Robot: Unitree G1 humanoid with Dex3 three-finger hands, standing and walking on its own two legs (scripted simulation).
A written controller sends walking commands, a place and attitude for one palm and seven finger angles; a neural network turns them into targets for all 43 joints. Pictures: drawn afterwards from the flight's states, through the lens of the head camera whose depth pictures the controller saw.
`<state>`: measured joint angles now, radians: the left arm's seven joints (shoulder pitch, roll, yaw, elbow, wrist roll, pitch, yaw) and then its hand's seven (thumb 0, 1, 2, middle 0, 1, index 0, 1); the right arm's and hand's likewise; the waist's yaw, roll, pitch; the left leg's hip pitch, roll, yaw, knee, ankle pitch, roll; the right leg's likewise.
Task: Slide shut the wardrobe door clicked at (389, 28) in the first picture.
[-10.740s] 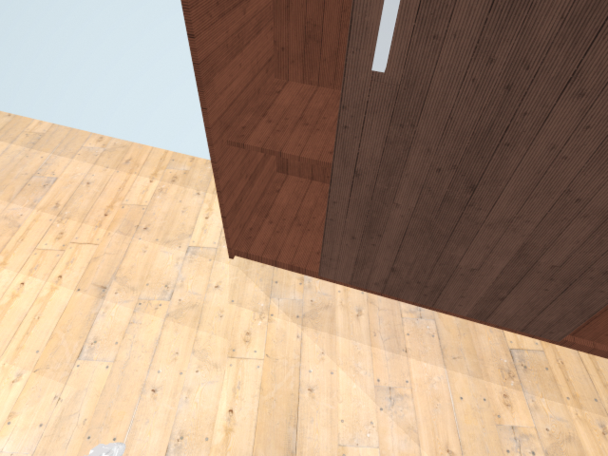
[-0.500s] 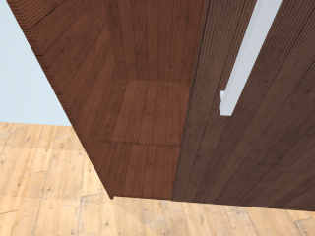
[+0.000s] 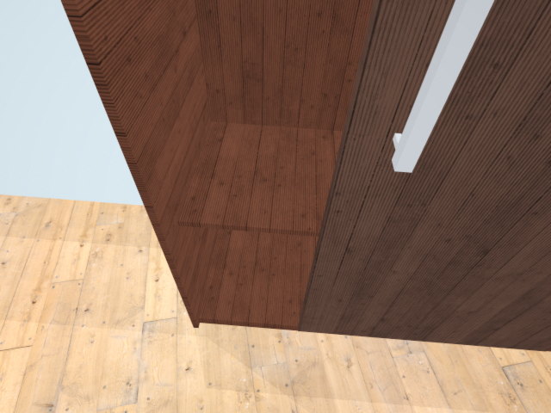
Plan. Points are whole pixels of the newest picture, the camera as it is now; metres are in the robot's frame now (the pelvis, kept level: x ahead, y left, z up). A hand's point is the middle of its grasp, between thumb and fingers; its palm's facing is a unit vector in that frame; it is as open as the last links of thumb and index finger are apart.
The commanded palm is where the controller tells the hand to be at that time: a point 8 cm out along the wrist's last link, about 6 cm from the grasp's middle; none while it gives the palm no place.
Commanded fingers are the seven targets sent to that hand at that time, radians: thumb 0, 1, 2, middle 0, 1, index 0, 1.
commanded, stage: come to a stop and stand still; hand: right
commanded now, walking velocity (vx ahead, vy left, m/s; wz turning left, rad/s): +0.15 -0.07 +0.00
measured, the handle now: (431, 76) +0.46 -0.16 +0.27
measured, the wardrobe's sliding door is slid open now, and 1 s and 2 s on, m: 0.36 0.36 0.36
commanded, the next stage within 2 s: look again from close up in 1.94 s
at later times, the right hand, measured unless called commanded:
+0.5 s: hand out of the picture -0.01 -0.16 -0.17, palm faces +0.04 +0.99 -0.14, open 7.4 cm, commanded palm none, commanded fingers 0.00 -0.90 -0.90 0.20 0.30 0.20 0.30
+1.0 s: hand out of the picture +0.03 -0.19 -0.18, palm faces +0.03 +0.98 -0.19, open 7.4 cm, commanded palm none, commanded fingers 0.00 -0.90 -0.90 0.20 0.30 0.20 0.30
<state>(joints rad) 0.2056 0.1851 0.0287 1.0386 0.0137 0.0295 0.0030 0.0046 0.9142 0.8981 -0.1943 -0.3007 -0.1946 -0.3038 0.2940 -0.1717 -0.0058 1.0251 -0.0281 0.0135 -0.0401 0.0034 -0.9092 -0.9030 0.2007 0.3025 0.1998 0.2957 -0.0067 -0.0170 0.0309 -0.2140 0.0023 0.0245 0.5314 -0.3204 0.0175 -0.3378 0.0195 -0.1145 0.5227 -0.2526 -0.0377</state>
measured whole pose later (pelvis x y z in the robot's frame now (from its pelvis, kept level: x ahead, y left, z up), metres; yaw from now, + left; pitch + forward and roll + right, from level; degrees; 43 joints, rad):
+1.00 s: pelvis +0.04 -0.02 +0.00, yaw -1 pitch +0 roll +1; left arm 0.28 0.17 -0.01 1.06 0.02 -0.02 0.03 0.01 0.93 0.90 -0.19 -0.30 -0.20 -0.30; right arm 0.32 -0.14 0.02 1.09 -0.01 -0.04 -0.06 0.00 -0.91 -0.90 0.20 0.30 0.20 0.30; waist 0.00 -0.01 0.02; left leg -0.13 0.02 0.04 0.49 -0.35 -0.02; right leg -0.29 0.04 -0.10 0.54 -0.25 -0.10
